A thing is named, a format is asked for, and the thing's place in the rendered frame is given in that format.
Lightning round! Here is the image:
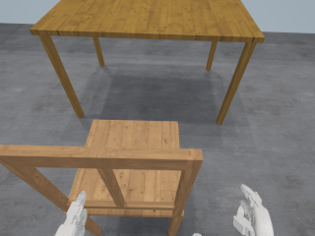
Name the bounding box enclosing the left robot hand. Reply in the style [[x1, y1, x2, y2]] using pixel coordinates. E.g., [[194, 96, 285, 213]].
[[54, 191, 88, 236]]

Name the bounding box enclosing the chair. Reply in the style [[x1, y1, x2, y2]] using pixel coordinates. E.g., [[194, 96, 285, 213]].
[[0, 119, 204, 236]]

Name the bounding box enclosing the table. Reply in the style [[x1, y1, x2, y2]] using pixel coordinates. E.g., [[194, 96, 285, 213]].
[[30, 0, 265, 125]]

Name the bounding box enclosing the right robot hand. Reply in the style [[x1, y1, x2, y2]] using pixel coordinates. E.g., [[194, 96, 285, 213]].
[[233, 184, 274, 236]]

